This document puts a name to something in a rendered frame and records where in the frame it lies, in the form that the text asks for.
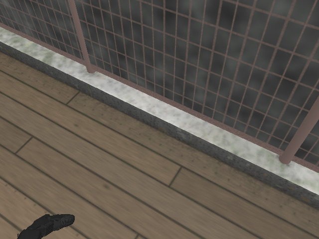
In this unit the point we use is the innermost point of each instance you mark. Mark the left robot hand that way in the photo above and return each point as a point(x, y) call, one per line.
point(46, 224)

